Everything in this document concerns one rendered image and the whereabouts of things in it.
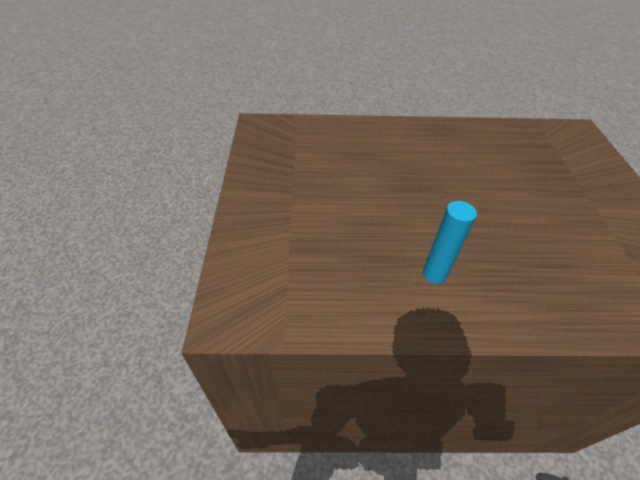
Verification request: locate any can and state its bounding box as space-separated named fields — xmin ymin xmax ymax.
xmin=423 ymin=201 xmax=477 ymax=284

